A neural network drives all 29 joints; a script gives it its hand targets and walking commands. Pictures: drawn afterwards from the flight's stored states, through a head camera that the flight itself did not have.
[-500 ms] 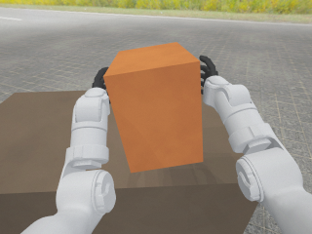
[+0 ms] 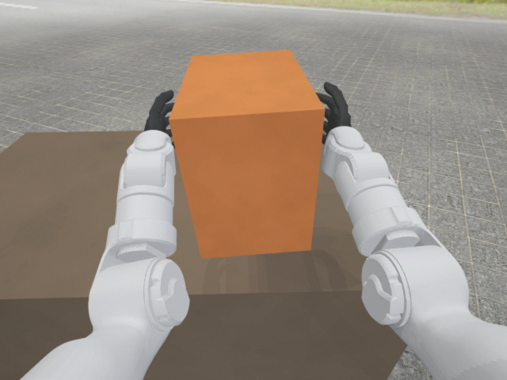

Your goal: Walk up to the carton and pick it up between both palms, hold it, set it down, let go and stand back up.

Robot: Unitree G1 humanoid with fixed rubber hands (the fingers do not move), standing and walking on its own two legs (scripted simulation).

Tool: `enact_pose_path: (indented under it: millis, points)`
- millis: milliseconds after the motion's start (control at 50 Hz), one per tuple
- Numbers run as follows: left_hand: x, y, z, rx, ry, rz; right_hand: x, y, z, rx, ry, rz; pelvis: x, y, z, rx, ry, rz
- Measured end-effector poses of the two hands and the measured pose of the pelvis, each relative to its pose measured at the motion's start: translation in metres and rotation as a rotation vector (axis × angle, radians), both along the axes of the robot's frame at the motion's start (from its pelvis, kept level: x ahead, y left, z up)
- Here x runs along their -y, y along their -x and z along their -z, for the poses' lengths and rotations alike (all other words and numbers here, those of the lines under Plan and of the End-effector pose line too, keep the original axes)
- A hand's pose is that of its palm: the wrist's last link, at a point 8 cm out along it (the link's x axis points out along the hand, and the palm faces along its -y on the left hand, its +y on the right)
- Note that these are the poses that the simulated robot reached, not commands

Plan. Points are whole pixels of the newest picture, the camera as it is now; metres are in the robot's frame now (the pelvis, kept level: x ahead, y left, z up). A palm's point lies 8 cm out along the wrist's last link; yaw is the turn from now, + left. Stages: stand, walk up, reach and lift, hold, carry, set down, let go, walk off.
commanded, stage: set down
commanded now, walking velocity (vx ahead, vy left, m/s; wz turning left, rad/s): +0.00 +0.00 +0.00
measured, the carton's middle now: (248, 148) +0.44 +0.01 +0.21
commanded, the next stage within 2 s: none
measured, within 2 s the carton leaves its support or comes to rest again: neither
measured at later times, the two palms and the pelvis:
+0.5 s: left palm (165, 157) +0.42 +0.15 +0.21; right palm (327, 158) +0.40 -0.12 +0.20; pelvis +0.01 +0.01 +0.00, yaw +0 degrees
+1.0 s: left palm (169, 184) +0.42 +0.15 +0.15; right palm (321, 166) +0.42 -0.12 +0.17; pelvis +0.01 +0.00 +0.00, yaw +0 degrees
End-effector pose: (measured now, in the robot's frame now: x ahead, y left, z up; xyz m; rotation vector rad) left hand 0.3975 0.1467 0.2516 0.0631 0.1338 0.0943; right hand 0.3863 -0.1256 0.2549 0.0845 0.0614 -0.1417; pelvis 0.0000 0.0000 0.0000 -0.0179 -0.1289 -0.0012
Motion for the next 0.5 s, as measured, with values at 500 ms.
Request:
enact_pose_path:
  millis: [500]
  points:
    - [-0.001,-0.020,0.045,-0.014,-0.069,0.019,-0.002,-0.015,0.055,0.007,0.005,0.013,-0.009,-0.014,0.000,-0.068,0.012,-0.002]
